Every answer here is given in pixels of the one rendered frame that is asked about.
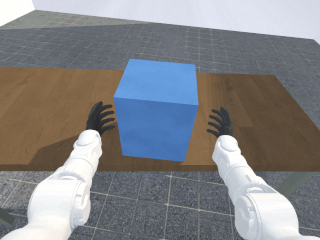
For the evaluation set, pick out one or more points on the table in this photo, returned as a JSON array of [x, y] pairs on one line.
[[43, 111]]

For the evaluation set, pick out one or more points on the carton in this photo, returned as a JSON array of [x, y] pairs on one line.
[[156, 104]]

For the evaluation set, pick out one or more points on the robot right upper arm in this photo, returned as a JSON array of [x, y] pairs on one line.
[[266, 216]]

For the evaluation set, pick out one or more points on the left robot hand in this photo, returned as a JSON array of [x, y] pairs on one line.
[[95, 121]]

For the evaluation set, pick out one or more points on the robot right forearm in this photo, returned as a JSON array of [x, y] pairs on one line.
[[235, 172]]

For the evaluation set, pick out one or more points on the robot left forearm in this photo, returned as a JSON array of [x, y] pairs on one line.
[[82, 162]]

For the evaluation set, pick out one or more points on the right robot hand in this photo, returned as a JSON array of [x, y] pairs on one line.
[[225, 127]]

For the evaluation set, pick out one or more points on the robot left upper arm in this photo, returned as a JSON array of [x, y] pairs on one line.
[[58, 206]]

